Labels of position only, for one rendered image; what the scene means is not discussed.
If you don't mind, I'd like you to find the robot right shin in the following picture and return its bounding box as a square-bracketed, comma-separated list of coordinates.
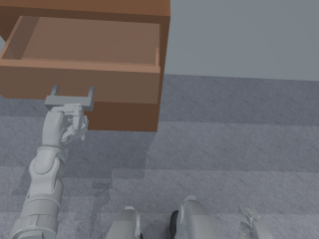
[174, 195, 196, 239]

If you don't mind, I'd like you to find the handle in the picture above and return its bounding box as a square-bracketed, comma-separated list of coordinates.
[44, 85, 95, 112]

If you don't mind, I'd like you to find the drawer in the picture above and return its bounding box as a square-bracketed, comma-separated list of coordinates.
[0, 15, 160, 105]

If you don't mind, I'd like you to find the robot left hand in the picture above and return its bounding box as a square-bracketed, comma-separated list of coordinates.
[42, 103, 89, 150]

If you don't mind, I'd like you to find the robot right hand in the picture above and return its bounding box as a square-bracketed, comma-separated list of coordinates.
[236, 204, 274, 239]

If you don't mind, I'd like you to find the robot left forearm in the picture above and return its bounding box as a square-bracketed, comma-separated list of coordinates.
[9, 145, 66, 239]

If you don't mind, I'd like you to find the robot right thigh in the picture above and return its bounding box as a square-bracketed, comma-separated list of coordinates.
[178, 199, 221, 239]

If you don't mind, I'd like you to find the cabinet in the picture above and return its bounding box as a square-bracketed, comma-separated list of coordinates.
[0, 0, 170, 132]

